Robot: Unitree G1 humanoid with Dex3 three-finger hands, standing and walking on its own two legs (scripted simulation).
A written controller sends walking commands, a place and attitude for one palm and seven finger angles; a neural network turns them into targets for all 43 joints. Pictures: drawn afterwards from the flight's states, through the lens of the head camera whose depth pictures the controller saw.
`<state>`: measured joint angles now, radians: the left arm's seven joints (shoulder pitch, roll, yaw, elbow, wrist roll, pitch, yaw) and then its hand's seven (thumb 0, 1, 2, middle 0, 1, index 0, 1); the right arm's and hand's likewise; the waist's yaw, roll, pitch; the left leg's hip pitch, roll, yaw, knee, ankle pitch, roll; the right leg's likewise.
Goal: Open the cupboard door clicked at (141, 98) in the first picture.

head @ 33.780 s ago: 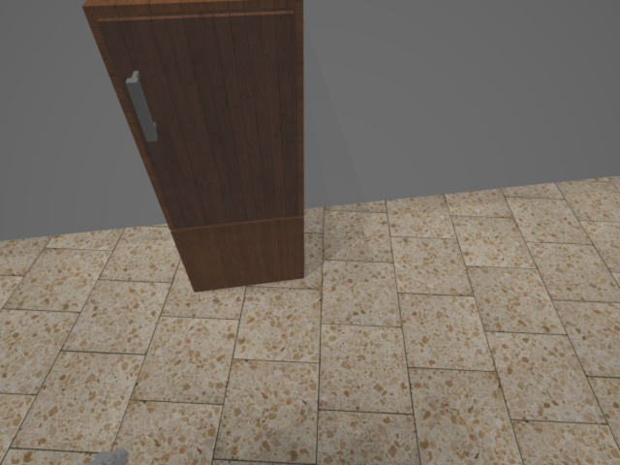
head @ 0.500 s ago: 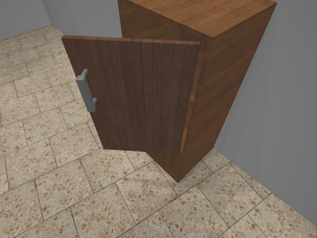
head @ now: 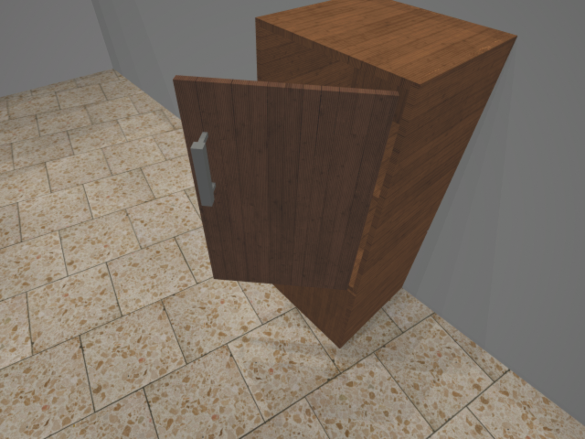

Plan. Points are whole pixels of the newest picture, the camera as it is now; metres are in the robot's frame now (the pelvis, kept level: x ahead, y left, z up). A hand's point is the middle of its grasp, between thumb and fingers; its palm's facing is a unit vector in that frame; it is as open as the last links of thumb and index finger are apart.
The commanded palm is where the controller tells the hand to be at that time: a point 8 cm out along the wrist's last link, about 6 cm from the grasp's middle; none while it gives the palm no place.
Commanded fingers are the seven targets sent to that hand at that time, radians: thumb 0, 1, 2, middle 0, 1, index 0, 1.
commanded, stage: shuffle to correct the standing spot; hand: left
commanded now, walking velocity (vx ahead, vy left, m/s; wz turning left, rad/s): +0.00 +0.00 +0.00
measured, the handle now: (206, 169) +0.59 +0.22 +0.04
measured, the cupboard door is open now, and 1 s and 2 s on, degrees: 43 43 43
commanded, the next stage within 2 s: come to a stop and stand still in 0.26 s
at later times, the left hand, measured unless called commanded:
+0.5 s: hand out of the picture -0.02 +0.19 -0.19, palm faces +0.02 -0.99 -0.13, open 7.4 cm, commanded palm none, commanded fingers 0.00 0.90 0.90 -0.20 -0.30 -0.20 -0.30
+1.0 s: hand out of the picture +0.14 +0.20 -0.18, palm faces -0.02 -0.97 -0.23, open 7.3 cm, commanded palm none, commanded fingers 0.00 0.90 0.90 -0.20 -0.30 -0.20 -0.30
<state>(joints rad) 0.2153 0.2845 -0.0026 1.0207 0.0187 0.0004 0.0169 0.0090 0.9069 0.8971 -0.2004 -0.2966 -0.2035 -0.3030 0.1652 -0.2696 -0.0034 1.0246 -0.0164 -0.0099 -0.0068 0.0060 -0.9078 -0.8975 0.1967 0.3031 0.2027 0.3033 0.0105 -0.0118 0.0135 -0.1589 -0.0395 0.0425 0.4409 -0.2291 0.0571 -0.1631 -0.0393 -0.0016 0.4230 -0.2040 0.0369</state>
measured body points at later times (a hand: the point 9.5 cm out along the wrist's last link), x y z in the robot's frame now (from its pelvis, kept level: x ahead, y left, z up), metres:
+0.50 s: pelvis +0.04 +0.04 -0.01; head +0.04 +0.06 +0.44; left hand -0.02 +0.25 -0.18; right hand +0.00 -0.20 -0.15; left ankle +0.01 +0.08 -0.74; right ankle +0.02 -0.13 -0.73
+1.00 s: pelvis +0.04 +0.02 -0.02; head +0.04 +0.02 +0.43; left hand +0.14 +0.25 -0.16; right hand +0.05 -0.22 -0.16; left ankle +0.01 +0.08 -0.74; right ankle +0.03 -0.13 -0.74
